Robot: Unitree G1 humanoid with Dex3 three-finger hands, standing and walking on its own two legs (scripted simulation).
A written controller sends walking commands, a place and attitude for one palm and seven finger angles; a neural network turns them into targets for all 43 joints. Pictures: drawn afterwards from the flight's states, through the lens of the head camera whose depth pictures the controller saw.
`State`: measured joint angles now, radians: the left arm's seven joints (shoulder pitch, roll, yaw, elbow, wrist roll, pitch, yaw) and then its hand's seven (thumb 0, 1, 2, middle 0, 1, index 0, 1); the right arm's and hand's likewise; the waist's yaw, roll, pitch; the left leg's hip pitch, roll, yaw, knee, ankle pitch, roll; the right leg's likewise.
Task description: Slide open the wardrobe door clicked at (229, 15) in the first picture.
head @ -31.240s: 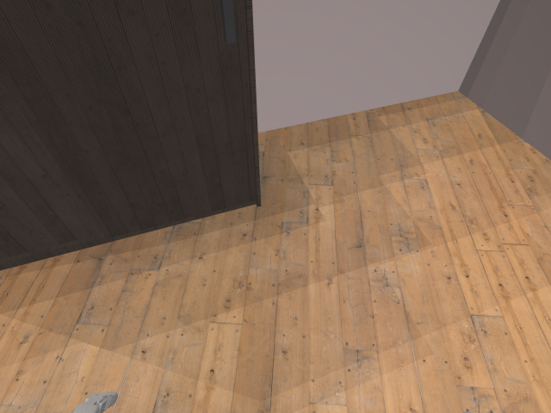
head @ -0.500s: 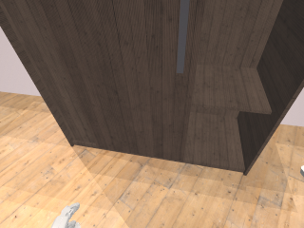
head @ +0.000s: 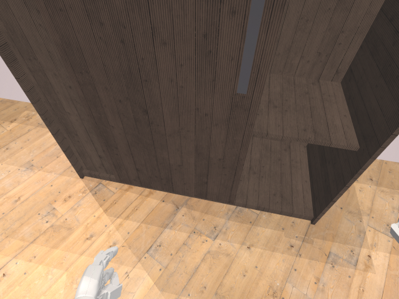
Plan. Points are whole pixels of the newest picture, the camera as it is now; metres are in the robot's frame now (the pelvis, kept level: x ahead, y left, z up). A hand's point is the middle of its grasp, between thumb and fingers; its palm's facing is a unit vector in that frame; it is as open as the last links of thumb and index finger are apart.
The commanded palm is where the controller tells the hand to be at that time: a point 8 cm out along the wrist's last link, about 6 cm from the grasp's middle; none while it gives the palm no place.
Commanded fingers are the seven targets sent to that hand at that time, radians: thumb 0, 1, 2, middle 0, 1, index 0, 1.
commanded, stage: stop stepping back and stand still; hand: right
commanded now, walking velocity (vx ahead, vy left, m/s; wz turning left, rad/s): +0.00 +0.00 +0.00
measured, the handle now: (251, 39) +0.67 -0.09 +0.20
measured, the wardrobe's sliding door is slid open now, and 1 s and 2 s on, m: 0.42 0.42 0.42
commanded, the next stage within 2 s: let the arm hang, fingers relaxed in 0.22 s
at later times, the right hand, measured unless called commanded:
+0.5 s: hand out of the picture +0.16 -0.26 -0.08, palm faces +0.06 +0.92 -0.38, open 7.4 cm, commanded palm none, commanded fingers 0.00 -0.90 -0.90 0.20 0.30 0.20 0.30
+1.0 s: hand out of the picture -0.08 -0.22 -0.17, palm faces +0.04 +0.98 -0.21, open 7.4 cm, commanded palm none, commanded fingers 0.00 -0.90 -0.90 0.20 0.30 0.20 0.30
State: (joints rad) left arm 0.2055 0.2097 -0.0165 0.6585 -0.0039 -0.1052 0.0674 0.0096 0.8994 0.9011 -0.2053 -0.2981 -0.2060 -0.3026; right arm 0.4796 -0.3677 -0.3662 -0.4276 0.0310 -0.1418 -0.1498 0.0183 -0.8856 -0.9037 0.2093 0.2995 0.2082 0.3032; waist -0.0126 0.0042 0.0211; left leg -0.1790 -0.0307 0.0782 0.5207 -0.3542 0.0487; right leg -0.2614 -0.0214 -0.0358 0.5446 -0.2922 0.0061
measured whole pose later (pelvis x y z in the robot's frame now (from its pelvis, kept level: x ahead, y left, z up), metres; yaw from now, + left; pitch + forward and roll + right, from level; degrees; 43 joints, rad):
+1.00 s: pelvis -0.04 -0.04 +0.01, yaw -2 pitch +0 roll +1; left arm 0.27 0.15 -0.02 1.11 0.02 0.02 0.03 0.00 0.90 0.90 -0.20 -0.30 -0.20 -0.30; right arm 0.32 -0.18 0.00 1.15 -0.01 0.02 -0.02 0.01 -0.91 -0.90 0.20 0.30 0.20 0.30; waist 0.00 -0.02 0.06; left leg -0.16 0.02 0.10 0.41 -0.25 0.00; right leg -0.25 0.03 -0.03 0.44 -0.18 -0.06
